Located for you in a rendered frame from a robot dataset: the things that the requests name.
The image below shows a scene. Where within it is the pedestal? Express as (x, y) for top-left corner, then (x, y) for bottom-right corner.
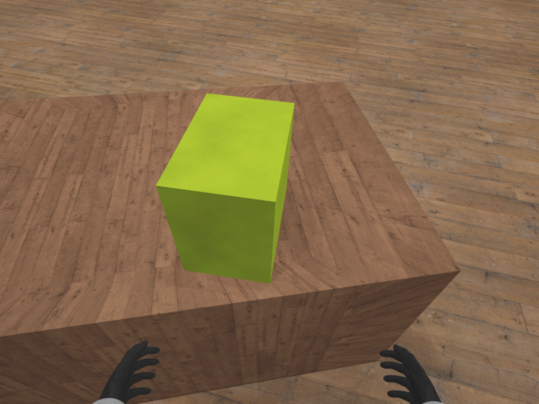
(0, 82), (461, 404)

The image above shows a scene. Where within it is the carton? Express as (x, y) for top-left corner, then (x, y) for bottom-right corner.
(156, 93), (295, 284)

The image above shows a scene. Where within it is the right robot hand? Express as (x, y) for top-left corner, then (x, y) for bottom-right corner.
(380, 344), (441, 404)

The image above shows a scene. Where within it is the left robot hand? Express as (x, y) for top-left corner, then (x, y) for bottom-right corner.
(99, 341), (160, 404)

